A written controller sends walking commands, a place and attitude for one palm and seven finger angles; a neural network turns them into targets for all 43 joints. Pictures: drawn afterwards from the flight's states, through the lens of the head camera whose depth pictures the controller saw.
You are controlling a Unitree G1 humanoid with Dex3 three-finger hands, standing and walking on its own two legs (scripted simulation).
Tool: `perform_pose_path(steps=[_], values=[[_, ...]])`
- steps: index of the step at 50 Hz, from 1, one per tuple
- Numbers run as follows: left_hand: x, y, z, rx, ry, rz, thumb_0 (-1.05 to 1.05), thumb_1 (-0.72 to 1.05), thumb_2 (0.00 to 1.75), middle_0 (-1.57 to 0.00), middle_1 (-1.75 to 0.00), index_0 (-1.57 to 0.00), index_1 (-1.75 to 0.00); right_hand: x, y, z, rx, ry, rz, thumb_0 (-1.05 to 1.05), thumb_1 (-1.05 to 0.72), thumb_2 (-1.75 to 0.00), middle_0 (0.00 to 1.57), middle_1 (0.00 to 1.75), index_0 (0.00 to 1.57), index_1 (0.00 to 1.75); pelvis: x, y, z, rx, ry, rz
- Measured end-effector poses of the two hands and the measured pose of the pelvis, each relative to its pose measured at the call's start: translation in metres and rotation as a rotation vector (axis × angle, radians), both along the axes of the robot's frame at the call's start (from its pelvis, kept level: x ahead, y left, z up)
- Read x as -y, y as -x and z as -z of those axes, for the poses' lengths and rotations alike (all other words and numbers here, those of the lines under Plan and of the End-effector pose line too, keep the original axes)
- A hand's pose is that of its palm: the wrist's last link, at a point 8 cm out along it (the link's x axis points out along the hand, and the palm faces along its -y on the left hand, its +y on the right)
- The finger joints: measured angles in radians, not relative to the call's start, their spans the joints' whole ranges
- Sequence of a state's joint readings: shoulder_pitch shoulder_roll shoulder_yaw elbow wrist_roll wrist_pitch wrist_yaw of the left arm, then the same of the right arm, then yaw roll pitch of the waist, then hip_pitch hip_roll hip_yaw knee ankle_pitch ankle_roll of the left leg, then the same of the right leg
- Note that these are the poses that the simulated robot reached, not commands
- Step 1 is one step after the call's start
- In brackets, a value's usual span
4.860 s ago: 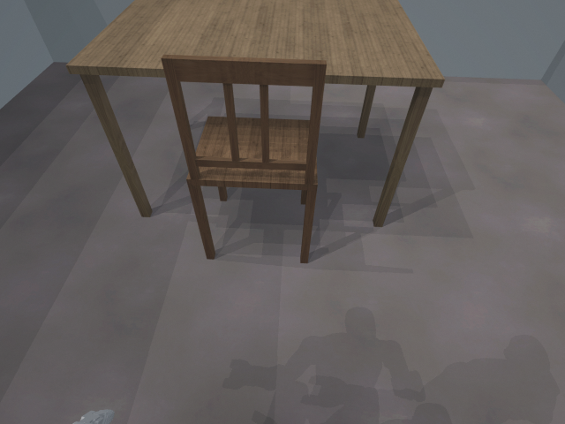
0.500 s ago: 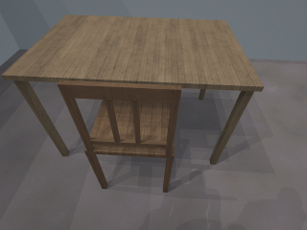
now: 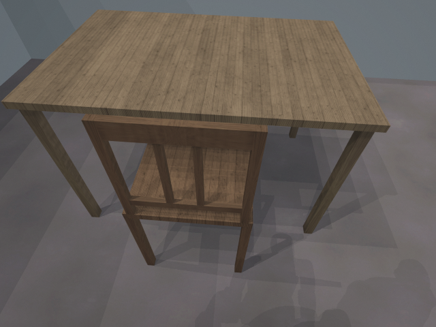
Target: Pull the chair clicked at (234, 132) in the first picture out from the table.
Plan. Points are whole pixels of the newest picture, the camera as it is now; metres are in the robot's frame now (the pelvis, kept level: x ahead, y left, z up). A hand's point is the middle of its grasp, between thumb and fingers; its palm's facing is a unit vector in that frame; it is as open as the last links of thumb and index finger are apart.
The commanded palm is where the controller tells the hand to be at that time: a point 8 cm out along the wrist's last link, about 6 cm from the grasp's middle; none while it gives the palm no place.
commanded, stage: come to a stop and stand still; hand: left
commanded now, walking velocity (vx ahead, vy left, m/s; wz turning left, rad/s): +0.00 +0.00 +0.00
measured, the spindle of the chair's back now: (164, 174) +0.50 +0.18 -0.09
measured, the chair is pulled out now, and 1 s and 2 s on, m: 0.00 0.00 0.00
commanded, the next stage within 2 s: look again from close up in 0.26 s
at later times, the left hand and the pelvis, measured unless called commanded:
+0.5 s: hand out of the picture +0.00 +0.19 -0.18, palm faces -0.01 -0.98 -0.18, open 7.4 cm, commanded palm none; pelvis +0.01 +0.03 -0.01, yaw -1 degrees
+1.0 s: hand out of the picture -0.01 +0.24 -0.18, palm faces -0.01 -0.98 -0.20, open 7.4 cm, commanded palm none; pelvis +0.00 +0.06 -0.01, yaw -1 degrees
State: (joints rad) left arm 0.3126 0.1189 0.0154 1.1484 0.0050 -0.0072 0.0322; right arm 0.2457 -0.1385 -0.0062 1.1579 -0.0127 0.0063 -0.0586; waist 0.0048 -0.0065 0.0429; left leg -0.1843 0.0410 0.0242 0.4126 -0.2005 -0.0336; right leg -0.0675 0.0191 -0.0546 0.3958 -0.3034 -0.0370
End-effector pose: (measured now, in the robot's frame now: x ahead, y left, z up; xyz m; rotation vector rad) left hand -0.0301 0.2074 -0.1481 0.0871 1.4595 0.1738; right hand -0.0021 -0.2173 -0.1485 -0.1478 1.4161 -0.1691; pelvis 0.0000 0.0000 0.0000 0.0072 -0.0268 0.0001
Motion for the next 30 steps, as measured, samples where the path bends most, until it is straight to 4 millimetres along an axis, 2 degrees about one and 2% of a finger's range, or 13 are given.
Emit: perform_pose_path(steps=[10, 21, 30], values=[[-0.015, -0.023, -0.001, 0.038, -0.015, 0.021, 0.0, 0.91, 0.9, -0.2, -0.3, -0.2, -0.3, -0.006, -0.007, -0.001, 0.003, -0.001, -0.005, 0.01, -0.93, -0.9, 0.2, 0.3, 0.2, 0.3, -0.007, -0.006, -0.001, 0.0, -0.003, 0.002], [-0.022, -0.027, 0.0, 0.049, -0.022, 0.055, 0.0, 0.91, 0.9, -0.2, -0.3, -0.2, -0.3, -0.01, -0.011, 0.0, 0.02, 0.001, 0.001, 0.01, -0.93, -0.9, 0.2, 0.3, 0.2, 0.3, -0.018, -0.007, 0.002, -0.018, 0.019, 0.017], [-0.05, -0.039, 0.007, 0.102, -0.029, 0.082, 0.0, 0.9, 0.9, -0.2, -0.3, -0.2, -0.3, -0.03, -0.017, 0.003, 0.108, 0.012, -0.003, 0.0, -0.93, -0.9, 0.2, 0.3, 0.2, 0.3, -0.041, -0.003, 0.01, 0.002, 0.02, 0.016]])
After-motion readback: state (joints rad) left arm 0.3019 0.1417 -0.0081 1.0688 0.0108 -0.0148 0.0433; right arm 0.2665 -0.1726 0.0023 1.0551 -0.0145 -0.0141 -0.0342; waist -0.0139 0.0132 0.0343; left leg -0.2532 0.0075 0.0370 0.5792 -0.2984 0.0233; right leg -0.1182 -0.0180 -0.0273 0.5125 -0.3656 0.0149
